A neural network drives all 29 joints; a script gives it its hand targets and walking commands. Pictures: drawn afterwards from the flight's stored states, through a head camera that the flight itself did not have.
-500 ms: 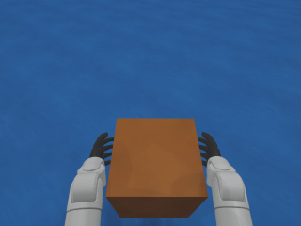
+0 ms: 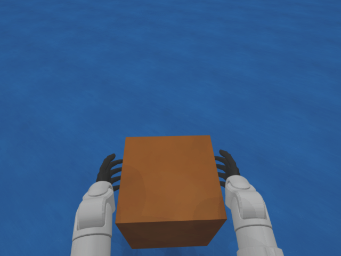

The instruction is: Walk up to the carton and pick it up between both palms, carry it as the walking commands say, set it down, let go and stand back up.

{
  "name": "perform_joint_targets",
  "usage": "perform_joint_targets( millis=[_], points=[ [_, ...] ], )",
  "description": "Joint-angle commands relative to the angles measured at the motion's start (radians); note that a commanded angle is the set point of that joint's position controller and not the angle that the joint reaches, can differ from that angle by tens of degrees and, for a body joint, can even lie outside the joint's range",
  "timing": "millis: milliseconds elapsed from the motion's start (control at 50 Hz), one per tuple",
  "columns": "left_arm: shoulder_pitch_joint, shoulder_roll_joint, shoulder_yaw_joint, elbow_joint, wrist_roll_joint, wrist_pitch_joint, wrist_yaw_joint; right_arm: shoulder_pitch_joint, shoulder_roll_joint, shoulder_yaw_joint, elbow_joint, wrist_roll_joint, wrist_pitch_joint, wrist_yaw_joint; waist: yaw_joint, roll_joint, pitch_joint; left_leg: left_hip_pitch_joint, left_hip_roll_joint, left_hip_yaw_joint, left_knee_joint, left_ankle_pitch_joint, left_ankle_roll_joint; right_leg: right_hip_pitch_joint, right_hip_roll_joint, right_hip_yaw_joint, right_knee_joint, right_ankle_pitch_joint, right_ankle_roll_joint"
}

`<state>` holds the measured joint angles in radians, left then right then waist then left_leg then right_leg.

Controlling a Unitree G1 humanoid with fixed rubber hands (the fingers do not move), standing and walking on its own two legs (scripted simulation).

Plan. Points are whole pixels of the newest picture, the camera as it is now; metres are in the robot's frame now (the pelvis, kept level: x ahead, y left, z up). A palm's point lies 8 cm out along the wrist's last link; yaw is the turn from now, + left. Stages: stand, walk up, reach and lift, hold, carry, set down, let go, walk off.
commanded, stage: hold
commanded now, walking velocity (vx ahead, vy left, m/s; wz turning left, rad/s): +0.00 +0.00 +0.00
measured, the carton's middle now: (169, 194) +0.28 +0.05 -0.03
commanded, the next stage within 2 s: set down in 0.68 s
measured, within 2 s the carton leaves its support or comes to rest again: neither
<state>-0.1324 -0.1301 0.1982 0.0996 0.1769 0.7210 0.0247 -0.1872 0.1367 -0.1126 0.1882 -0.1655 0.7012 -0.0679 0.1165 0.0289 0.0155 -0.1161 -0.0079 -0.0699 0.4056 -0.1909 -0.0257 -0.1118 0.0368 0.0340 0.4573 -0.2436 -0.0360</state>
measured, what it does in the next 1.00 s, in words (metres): stands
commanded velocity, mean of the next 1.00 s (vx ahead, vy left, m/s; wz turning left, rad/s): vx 0.00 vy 0.00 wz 0.00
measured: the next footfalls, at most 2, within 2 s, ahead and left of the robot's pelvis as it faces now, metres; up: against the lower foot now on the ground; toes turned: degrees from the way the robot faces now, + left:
none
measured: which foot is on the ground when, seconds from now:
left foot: down 0.00-1.00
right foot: down 0.00-1.00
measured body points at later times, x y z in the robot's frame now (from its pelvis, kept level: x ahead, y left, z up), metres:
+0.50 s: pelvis -0.02 +0.02 +0.00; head -0.07 +0.00 +0.45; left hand +0.28 +0.20 +0.05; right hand +0.32 -0.10 +0.05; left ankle +0.03 +0.14 -0.74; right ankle +0.01 -0.09 -0.74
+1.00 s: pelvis +0.00 +0.00 +0.00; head -0.04 +0.00 +0.45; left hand +0.28 +0.21 +0.03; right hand +0.33 -0.09 +0.02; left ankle +0.03 +0.14 -0.74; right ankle +0.01 -0.09 -0.74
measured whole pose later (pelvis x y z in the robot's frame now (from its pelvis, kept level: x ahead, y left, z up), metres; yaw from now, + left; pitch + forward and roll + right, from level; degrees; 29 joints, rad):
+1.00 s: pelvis +0.00 +0.00 +0.00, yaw +0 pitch -6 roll +1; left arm -0.31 -0.17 0.35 0.34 0.33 0.68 -0.02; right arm -0.38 0.19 -0.32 0.50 -0.34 0.60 0.02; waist 0.13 -0.01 0.00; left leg -0.11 -0.02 -0.09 0.41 -0.20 -0.02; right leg -0.10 0.06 0.08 0.45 -0.24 -0.04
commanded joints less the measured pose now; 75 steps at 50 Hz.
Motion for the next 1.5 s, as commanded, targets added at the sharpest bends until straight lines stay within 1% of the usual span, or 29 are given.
perform_joint_targets(
  millis=[0,60,100,140,220,280,340,420,480,540,660,680,700,720,740,760,780,820,880,960,1020,1100,1160,1220,1340,1420,1480],
  points=[
    [-0.488,-0.793,-0.518,0.038,-0.179,-0.002,-0.203,-0.497,0.891,0.534,0.004,0.183,-0.025,0.22,-0.006,-0.044,-0.172,0.029,-0.083,-0.012,-0.049,0.1,0.063,0.055,0.003,0.106,-0.115,0.086,0.002],
    [-0.559,-0.865,-0.495,0.112,-0.162,0.002,-0.213,-0.567,0.912,0.483,0.083,0.156,-0.023,0.25,-0.038,-0.021,-0.141,0.011,-0.068,-0.021,-0.082,0.017,0.069,0.053,0.02,0.088,-0.11,0.007,0.0],
    [-0.595,-0.906,-0.478,0.153,-0.148,0.003,-0.214,-0.604,0.919,0.453,0.136,0.141,-0.024,0.272,-0.05,-0.001,-0.127,-0.014,-0.056,-0.027,-0.109,-0.034,0.073,0.069,0.032,0.076,-0.096,-0.017,0.0],
    [-0.631,-0.94,-0.456,0.188,-0.134,0.002,-0.212,-0.644,0.925,0.429,0.18,0.131,-0.027,0.295,-0.05,0.016,-0.116,-0.033,-0.047,-0.032,-0.131,-0.076,0.075,0.08,0.042,0.069,-0.083,-0.033,0.0],
    [-0.693,-0.988,-0.414,0.241,-0.113,0.001,-0.2,-0.728,0.931,0.393,0.245,0.128,-0.04,0.339,-0.033,0.04,-0.117,-0.046,-0.03,-0.045,-0.157,-0.121,0.078,0.084,0.057,0.063,-0.062,-0.04,-0.003],
    [-0.717,-1.008,-0.391,0.266,-0.105,0.002,-0.193,-0.765,0.931,0.371,0.28,0.128,-0.052,0.361,-0.023,0.037,-0.137,-0.031,-0.023,-0.047,-0.154,-0.093,0.073,0.072,0.061,0.062,-0.06,-0.019,-0.008],
    [-0.722,-1.018,-0.383,0.27,-0.105,0.003,-0.193,-0.771,0.934,0.358,0.297,0.128,-0.06,0.368,-0.028,0.019,-0.161,-0.001,-0.027,-0.032,-0.136,-0.023,0.064,0.056,0.058,0.06,-0.079,0.014,-0.011],
    [-0.709,-1.021,-0.392,0.247,-0.113,0.003,-0.204,-0.759,0.945,0.367,0.285,0.136,-0.065,0.365,-0.034,-0.008,-0.201,0.047,-0.043,-0.005,-0.108,0.089,0.047,0.043,0.046,0.058,-0.115,0.063,-0.014],
    [-0.69,-1.015,-0.4,0.229,-0.118,0.002,-0.217,-0.75,0.957,0.387,0.26,0.146,-0.066,0.359,-0.032,-0.026,-0.227,0.075,-0.057,0.008,-0.09,0.142,0.038,0.036,0.035,0.06,-0.138,0.086,-0.012],
    [-0.679,-1.004,-0.408,0.214,-0.122,0.0,-0.232,-0.74,0.97,0.403,0.239,0.153,-0.065,0.351,-0.034,-0.037,-0.242,0.085,-0.067,0.016,-0.08,0.157,0.036,0.033,0.026,0.062,-0.153,0.092,-0.006],
    [-0.68,-0.993,-0.424,0.202,-0.133,-0.005,-0.258,-0.726,0.985,0.414,0.235,0.156,-0.064,0.341,-0.045,-0.036,-0.242,0.075,-0.077,0.023,-0.072,0.132,0.036,0.024,0.019,0.06,-0.164,0.064,0.003],
    [-0.66,-0.973,-0.395,0.179,-0.124,-0.009,-0.267,-0.689,1.088,0.428,0.178,0.145,-0.053,0.338,0.065,-0.105,-0.278,0.131,-0.068,0.012,-0.061,0.076,0.043,0.018,0.038,0.077,-0.155,0.021,0.011],
    [-0.677,-0.972,-0.385,0.19,-0.121,-0.001,-0.265,-0.72,1.036,0.391,0.194,0.133,-0.058,0.345,0.047,-0.071,-0.234,0.107,-0.064,0.015,-0.067,0.023,0.039,-0.009,0.034,0.083,-0.159,-0.041,0.002],
    [-0.688,-0.962,-0.363,0.215,-0.104,0.005,-0.267,-0.738,1.009,0.36,0.228,0.118,-0.063,0.346,0.043,-0.055,-0.195,0.102,-0.061,0.015,-0.076,-0.029,0.04,-0.047,0.032,0.082,-0.163,-0.099,-0.001],
    [-0.699,-0.964,-0.357,0.241,-0.095,0.008,-0.27,-0.748,0.983,0.325,0.256,0.1,-0.07,0.346,0.022,-0.039,-0.167,0.1,-0.057,0.013,-0.079,-0.063,0.039,-0.073,0.032,0.08,-0.165,-0.135,-0.005],
    [-0.713,-0.968,-0.36,0.257,-0.093,0.009,-0.274,-0.755,0.971,0.303,0.271,0.089,-0.076,0.344,0.007,-0.022,-0.153,0.103,-0.056,0.01,-0.078,-0.076,0.037,-0.087,0.032,0.076,-0.162,-0.145,-0.007],
    [-0.726,-0.97,-0.362,0.271,-0.093,0.009,-0.278,-0.742,0.957,0.273,0.297,0.074,-0.08,0.341,-0.016,-0.007,-0.143,0.105,-0.054,0.009,-0.076,-0.081,0.033,-0.097,0.031,0.072,-0.159,-0.144,-0.009],
    [-0.719,-0.962,-0.344,0.293,-0.082,0.0,-0.279,-0.719,0.945,0.238,0.337,0.056,-0.088,0.337,-0.022,0.005,-0.137,0.102,-0.053,0.008,-0.068,-0.047,0.027,-0.091,0.031,0.069,-0.149,-0.11,-0.008],
    [-0.67,-0.947,-0.315,0.303,-0.068,-0.021,-0.271,-0.675,0.929,0.214,0.366,0.043,-0.102,0.332,-0.004,0.01,-0.145,0.096,-0.057,0.007,-0.051,0.067,0.022,-0.065,0.034,0.07,-0.129,-0.016,-0.011],
    [-0.596,-0.933,-0.305,0.297,-0.063,-0.06,-0.256,-0.636,0.896,0.218,0.347,0.043,-0.137,0.321,0.015,0.007,-0.185,0.095,-0.063,0.004,-0.023,0.214,0.019,-0.037,0.038,0.074,-0.1,0.108,-0.011],
    [-0.562,-0.92,-0.298,0.3,-0.056,-0.098,-0.246,-0.617,0.879,0.225,0.332,0.038,-0.171,0.31,0.02,-0.008,-0.216,0.073,-0.066,0.001,0.001,0.271,0.018,-0.037,0.041,0.078,-0.079,0.165,-0.009],
    [-0.545,-0.896,-0.281,0.315,-0.038,-0.159,-0.241,-0.583,0.87,0.225,0.344,0.022,-0.219,0.294,0.019,-0.031,-0.261,0.015,-0.072,0.002,0.039,0.312,0.022,-0.052,0.043,0.083,-0.044,0.23,-0.002],
    [-0.55,-0.881,-0.266,0.336,-0.02,-0.209,-0.241,-0.573,0.864,0.222,0.362,0.006,-0.263,0.283,0.017,-0.04,-0.295,-0.046,-0.077,0.004,0.067,0.316,0.025,-0.078,0.042,0.084,-0.011,0.262,0.003],
    [-0.566,-0.877,-0.248,0.362,-0.001,-0.259,-0.241,-0.584,0.86,0.219,0.384,-0.011,-0.309,0.275,0.017,-0.046,-0.33,-0.103,-0.081,0.009,0.094,0.301,0.027,-0.116,0.045,0.084,0.019,0.262,0.006],
    [-0.621,-0.878,-0.225,0.401,0.028,-0.342,-0.245,-0.641,0.849,0.216,0.426,-0.039,-0.388,0.266,0.012,-0.05,-0.383,-0.197,-0.087,0.017,0.154,0.235,0.03,-0.228,0.059,0.068,0.08,0.188,0.012],
    [-0.664,-0.878,-0.218,0.413,0.04,-0.377,-0.244,-0.677,0.846,0.207,0.46,-0.054,-0.423,0.266,0.005,-0.048,-0.418,-0.265,-0.09,0.022,0.2,0.187,0.027,-0.314,0.069,0.056,0.129,0.134,0.011],
    [-0.695,-0.877,-0.21,0.421,0.048,-0.395,-0.243,-0.713,0.847,0.202,0.479,-0.062,-0.441,0.269,0.008,-0.048,-0.449,-0.318,-0.093,0.027,0.235,0.152,0.026,-0.377,0.074,0.049,0.169,0.097,0.01]
  ],
)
